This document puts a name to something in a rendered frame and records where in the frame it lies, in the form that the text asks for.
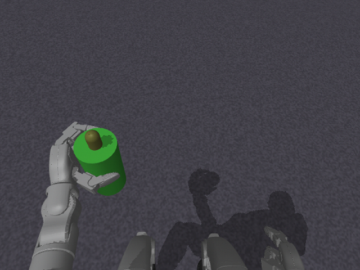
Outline left robot arm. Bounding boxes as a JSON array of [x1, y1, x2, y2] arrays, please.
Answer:
[[29, 182, 82, 270]]

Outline bottle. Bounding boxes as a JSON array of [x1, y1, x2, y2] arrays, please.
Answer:
[[73, 128, 126, 196]]

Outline left robot hand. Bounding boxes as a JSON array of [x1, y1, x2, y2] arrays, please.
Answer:
[[49, 121, 120, 194]]

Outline right robot hand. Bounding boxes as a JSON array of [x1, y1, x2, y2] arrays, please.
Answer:
[[261, 226, 305, 270]]

